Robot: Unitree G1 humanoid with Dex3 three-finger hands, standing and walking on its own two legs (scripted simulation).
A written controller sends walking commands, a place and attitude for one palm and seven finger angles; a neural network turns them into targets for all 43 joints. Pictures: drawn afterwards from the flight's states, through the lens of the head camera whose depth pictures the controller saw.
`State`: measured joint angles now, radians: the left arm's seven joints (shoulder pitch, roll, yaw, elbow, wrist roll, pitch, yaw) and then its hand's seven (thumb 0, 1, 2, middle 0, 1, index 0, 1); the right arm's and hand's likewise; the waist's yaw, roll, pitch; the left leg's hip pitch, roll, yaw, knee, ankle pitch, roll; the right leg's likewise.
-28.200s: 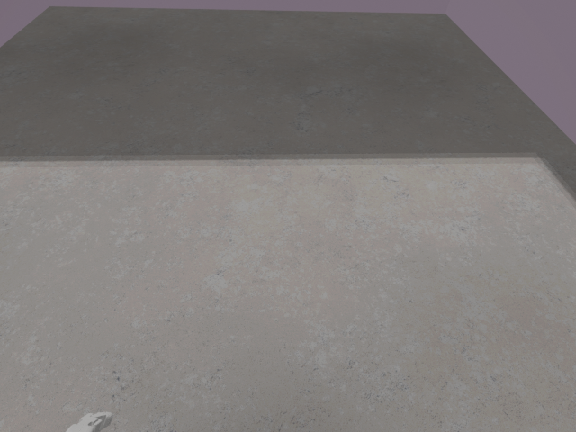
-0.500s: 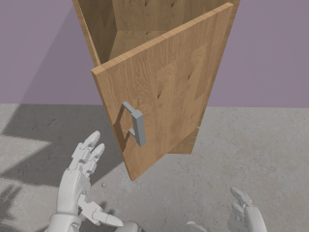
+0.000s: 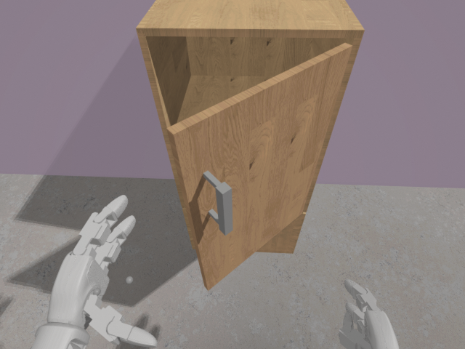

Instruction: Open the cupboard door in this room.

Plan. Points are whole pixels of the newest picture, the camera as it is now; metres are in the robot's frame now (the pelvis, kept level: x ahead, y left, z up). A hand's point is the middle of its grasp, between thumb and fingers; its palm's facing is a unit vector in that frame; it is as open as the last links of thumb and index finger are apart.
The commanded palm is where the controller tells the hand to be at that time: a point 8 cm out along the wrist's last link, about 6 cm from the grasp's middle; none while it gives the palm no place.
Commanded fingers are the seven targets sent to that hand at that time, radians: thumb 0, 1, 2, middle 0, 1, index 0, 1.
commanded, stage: draw the hand back to the body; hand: left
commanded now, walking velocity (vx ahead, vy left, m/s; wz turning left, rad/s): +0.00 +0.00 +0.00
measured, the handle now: (218, 203) +0.36 +0.06 +0.06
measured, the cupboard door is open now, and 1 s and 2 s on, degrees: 43 43 43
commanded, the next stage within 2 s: step back with the hand held close in 1.10 s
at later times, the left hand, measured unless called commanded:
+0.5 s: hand (51, 242) +0.21 +0.24 +0.18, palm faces +0.33 -0.86 -0.39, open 11.8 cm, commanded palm +0.16 +0.28 +0.19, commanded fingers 0.00 0.55 0.75 -0.19 -0.30 -0.19 -0.30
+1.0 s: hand (26, 222) +0.21 +0.26 +0.20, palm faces +0.42 -0.81 -0.40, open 7.5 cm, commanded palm +0.17 +0.29 +0.22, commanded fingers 0.00 0.90 0.90 -0.20 -0.30 -0.20 -0.30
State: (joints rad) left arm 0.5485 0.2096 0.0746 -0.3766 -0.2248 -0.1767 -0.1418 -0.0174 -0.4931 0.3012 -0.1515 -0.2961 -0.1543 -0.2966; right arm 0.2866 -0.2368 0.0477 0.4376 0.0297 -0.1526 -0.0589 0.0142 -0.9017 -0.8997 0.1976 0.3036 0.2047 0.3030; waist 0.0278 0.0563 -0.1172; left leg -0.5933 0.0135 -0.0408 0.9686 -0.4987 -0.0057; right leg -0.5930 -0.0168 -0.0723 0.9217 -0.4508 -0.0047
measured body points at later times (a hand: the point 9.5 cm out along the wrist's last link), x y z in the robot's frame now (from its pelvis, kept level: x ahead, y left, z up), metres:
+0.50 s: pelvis +0.01 +0.01 +0.05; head -0.01 +0.00 +0.50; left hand +0.18 +0.28 +0.20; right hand +0.19 -0.20 -0.03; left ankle +0.00 +0.12 -0.69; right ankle +0.01 -0.12 -0.69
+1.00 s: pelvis +0.02 +0.00 +0.06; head +0.00 -0.02 +0.51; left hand +0.19 +0.30 +0.23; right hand +0.20 -0.22 -0.03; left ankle +0.00 +0.12 -0.69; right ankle +0.01 -0.12 -0.69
